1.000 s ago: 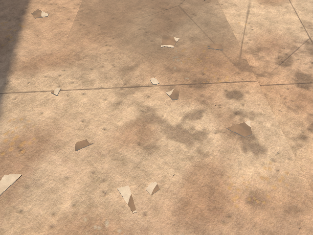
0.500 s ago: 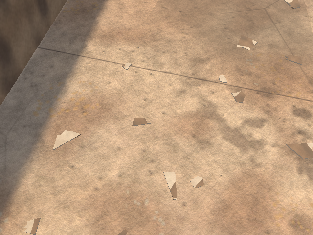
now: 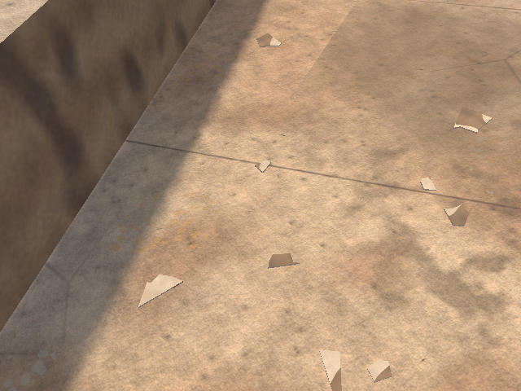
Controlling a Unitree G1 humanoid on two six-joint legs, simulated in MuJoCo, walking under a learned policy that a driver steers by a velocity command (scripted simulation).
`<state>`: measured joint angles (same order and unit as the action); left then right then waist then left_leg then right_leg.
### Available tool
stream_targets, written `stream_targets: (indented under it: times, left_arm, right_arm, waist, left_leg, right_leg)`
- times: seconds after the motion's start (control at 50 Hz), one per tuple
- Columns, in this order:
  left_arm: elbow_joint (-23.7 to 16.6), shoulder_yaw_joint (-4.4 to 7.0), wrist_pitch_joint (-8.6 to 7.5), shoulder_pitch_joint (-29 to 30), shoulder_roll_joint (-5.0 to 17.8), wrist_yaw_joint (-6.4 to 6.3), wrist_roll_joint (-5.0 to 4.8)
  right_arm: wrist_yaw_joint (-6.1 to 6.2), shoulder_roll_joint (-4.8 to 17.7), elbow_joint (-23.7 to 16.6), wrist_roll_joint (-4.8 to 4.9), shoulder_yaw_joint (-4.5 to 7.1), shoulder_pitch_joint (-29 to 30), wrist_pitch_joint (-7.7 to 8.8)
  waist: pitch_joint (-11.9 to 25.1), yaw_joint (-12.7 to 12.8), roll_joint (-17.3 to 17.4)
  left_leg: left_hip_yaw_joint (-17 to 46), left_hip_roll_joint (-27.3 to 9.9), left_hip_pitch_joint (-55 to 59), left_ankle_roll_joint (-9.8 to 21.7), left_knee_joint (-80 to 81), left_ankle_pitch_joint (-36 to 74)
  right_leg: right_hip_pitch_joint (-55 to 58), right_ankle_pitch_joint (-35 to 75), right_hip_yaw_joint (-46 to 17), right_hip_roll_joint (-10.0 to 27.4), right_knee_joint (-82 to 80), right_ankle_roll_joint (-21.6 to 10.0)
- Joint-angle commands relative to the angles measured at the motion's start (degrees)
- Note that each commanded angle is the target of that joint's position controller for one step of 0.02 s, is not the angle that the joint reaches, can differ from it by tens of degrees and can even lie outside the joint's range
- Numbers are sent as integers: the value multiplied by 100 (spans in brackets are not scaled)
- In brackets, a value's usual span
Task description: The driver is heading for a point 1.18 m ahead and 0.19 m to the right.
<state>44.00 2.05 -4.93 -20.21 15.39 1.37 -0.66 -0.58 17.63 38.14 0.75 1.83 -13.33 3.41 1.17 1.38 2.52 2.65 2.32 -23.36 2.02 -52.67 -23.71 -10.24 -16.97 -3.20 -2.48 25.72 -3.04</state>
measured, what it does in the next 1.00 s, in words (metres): walks ahead, turning right: left foot, then right foot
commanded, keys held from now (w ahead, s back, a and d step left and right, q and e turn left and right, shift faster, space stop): w+e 0.66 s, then w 0.08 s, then w+q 0.26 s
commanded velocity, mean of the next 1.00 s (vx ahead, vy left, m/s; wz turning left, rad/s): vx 0.48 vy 0.00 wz -0.37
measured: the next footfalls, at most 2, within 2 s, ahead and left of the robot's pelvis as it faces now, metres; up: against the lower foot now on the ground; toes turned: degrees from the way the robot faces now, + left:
left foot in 0.30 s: +0.31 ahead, +0.13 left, +0.00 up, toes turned -13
right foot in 0.80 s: +0.51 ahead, -0.22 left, +0.00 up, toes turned -28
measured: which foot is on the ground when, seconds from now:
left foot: up 0.00-0.28, down 0.30-0.80, up 0.82-1.00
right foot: down 0.00-0.32, up 0.34-0.78, down 0.80-1.00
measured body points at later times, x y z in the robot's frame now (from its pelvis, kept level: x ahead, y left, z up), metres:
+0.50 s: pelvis +0.24 +0.03 +0.00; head +0.27 +0.03 +0.45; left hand +0.44 +0.28 -0.10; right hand +0.28 -0.27 -0.10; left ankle +0.27 +0.13 -0.74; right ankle +0.20 -0.10 -0.66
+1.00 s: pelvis +0.48 -0.12 +0.00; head +0.51 -0.14 +0.45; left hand +0.70 +0.08 -0.10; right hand +0.46 -0.42 -0.12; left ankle +0.55 +0.04 -0.65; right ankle +0.47 -0.20 -0.74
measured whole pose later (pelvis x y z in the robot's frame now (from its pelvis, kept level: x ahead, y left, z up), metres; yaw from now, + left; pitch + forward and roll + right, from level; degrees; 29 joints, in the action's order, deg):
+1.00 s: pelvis +0.48 -0.12 +0.00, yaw -23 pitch +0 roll -1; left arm 39.8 2.7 -4.6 -14.4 15.2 1.7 0.6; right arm -0.6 18.6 45.4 2.1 2.9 -14.0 3.0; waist -4.1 0.3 2.4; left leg 3.5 -6.0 -31.0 -0.5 -65.5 -16.9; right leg -12.7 -10.2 5.7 -2.1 22.5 -4.0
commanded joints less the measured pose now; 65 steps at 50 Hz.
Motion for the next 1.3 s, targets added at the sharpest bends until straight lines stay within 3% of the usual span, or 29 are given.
stream_targets:
  times: [0.02,0.1,0.14,0.22,0.26,0.28,0.3,0.32,0.34,0.36,0.4,0.42,0.5,0.62,0.7,0.74,0.76,0.78,0.8,0.82,0.84,0.86,0.88,0.92,1.0,1.06,1.16,1.24,1.3]
  left_arm:
    - [-331,235,-13,-326,972,-91,-21]
    - [-309,219,165,-394,895,-250,-33]
    - [-274,260,219,-501,1002,-292,-46]
    - [-255,344,252,-532,1172,-318,-141]
    - [-297,372,263,-358,1167,-311,-138]
    - [-341,345,262,-286,1058,-293,-102]
    - [-475,258,258,-198,781,-261,-4]
    - [-672,78,216,-714,136,-282,-23]
    - [-677,98,175,-1051,404,-282,-200]
    - [-607,234,196,-629,883,-271,-271]
    - [-677,254,219,48,876,-246,-126]
    - [-707,274,246,143,810,-216,-105]
    - [-885,195,376,430,468,-139,-91]
    - [-1162,89,251,1370,379,66,-55]
    - [-1477,72,224,2012,391,184,-71]
    - [-1551,142,221,1935,531,195,-37]
    - [-1504,226,230,1595,681,176,-8]
    - [-1308,372,251,795,918,128,-10]
    - [-1091,530,302,-115,1259,29,-12]
    - [-1016,620,296,-452,1911,-44,62]
    - [-1148,479,248,-603,1436,-37,81]
    - [-1049,376,188,-319,1204,3,116]
    - [-957,344,143,-21,1090,9,80]
    - [-909,245,43,520,700,23,112]
    - [-696,288,-181,769,663,0,146]
    - [-506,313,-197,678,693,-81,183]
    - [-277,388,-117,431,936,-160,112]
    - [-73,464,59,204,1088,-188,-15]
    - [-100,527,201,378,1327,-255,-55]
  right_arm:
    - [-70,655,-702,-96,237,917,327]
    - [-153,179,-740,-97,105,1348,352]
    - [-175,114,-789,-56,80,1644,354]
    - [-154,431,-804,50,203,1638,367]
    - [-94,657,-709,74,315,1176,379]
    - [-32,816,-574,52,413,615,377]
    - [33,1051,-457,-15,504,-268,369]
    - [56,1539,-326,-163,600,-999,297]
    - [-18,1241,-282,-159,515,-912,275]
    - [-4,764,-312,-103,397,-520,261]
    - [11,456,-213,-109,317,-116,222]
    - [15,357,-164,-161,287,-2,236]
    - [13,449,60,-93,349,99,364]
    - [46,807,310,-51,423,23,302]
    - [35,1026,569,75,467,-446,184]
    - [36,1177,653,115,491,-557,102]
    - [41,1244,701,127,490,-611,60]
    - [56,1217,731,134,443,-569,15]
    - [79,1015,687,66,327,-593,35]
    - [2,222,451,-74,44,-1252,110]
    - [-37,634,636,80,115,-999,223]
    - [-63,1009,379,306,256,-327,250]
    - [-43,863,277,302,211,-94,263]
    - [2,751,395,126,237,-234,155]
    - [35,391,545,118,201,-478,-121]
    - [29,310,415,86,189,-56,-117]
    - [-151,111,127,44,85,797,-46]
    - [-292,180,-203,44,94,1236,-52]
    - [-326,453,-256,50,247,729,-109]
  waist:
    - [-583,212,-829]
    - [-457,280,-956]
    - [-504,381,-1010]
    - [-484,227,-1130]
    - [-328,-106,-1195]
    - [20,-417,-1118]
    - [820,-836,-831]
    - [1893,-750,819]
    - [1854,-529,1709]
    - [876,-539,985]
    - [9,-424,200]
    - [-143,-311,301]
    - [-413,-172,231]
    - [-600,-430,-32]
    - [-725,-590,-99]
    - [-525,-406,35]
    - [-235,-150,116]
    - [212,370,82]
    - [728,817,-75]
    - [1683,393,-1515]
    - [2529,719,-1031]
    - [1512,741,-785]
    - [807,493,-696]
    - [254,41,-719]
    - [-106,-232,-611]
    - [-369,-131,-575]
    - [-677,217,-430]
    - [-790,291,-446]
    - [-224,-144,-710]
  left_leg:
    - [176,-435,-2569,-136,-229,635]
    - [-180,-160,-1505,-489,1106,1522]
    - [-219,-37,-944,-563,1714,1920]
    - [21,-31,-61,-477,2281,2166]
    - [11,-72,608,-276,2505,1950]
    - [-47,-111,1420,-115,2707,1931]
    - [484,-743,2838,204,2563,1673]
    - [2772,-2203,4778,900,2881,335]
    - [4422,-2689,4556,1222,3676,-689]
    - [3660,-2479,3780,1060,3779,-897]
    - [2033,-1961,2504,865,3867,599]
    - [1548,-1771,2135,820,4006,1093]
    - [598,-1739,1646,969,4455,1970]
    - [-601,-1572,1830,810,4529,2744]
    - [-848,-1764,2421,679,4339,3176]
    - [-962,-1840,2742,619,3820,4727]
    - [-1010,-1833,2777,579,3236,5655]
    - [-1180,-1696,2469,454,2249,6117]
    - [-1244,-1485,1362,258,891,5147]
    - [-1129,-550,-1026,-139,-1569,527]
    - [231,-176,-1314,-121,-2497,-1036]
    - [385,-408,-1786,-77,-2637,-719]
    - [275,-689,-1804,-51,-2220,-252]
    - [271,-1028,-1269,-128,-1607,439]
    - [343,-1055,-1016,-344,-1239,1099]
    - [431,-1007,-1453,-410,-381,1980]
    - [-58,-890,-1415,-275,1133,2841]
    - [-329,-784,-1705,15,1625,2195]
    - [-819,-252,-712,366,1622,1355]
  right_leg:
    - [1608,-230,-2448,1590,-1552,-1051]
    - [865,1234,-1476,1045,-1483,-876]
    - [423,1325,-1364,973,-1400,-809]
    - [203,1265,-1818,1240,-1203,-646]
    - [230,1869,-1875,1265,-782,-487]
    - [111,2434,-1684,996,-96,-326]
    - [-473,2021,-1461,670,1277,-143]
    - [-2170,-388,-770,-165,3354,210]
    - [-2996,-1656,-776,-5,4421,280]
    - [-3340,-1146,-717,344,4809,283]
    - [-3089,-402,-436,724,4534,280]
    - [-2901,-209,-436,864,4362,270]
    - [-2910,164,-294,1003,3839,344]
    - [-2719,1780,107,889,1907,315]
    - [-2599,1553,360,710,1128,56]
    - [-2148,989,584,391,926,-171]
    - [-1518,751,685,180,826,-310]
    - [-311,960,778,-36,498,-484]
    - [1360,1277,293,268,584,-659]
    - [3553,454,-2670,2120,379,-1600]
    - [3543,310,-4083,2691,-443,-1841]
    - [2814,643,-2987,2462,-599,-1492]
    - [1981,1099,-2102,2193,-672,-1278]
    - [821,1589,-1104,1753,-1046,-1020]
    - [92,1825,-237,1683,-1759,-1030]
    - [293,1954,371,1553,-1897,-880]
    - [694,2020,1017,1643,-1978,-728]
    - [1547,2612,1213,1906,-1553,-606]
    - [1778,5249,1445,1881,-316,-391]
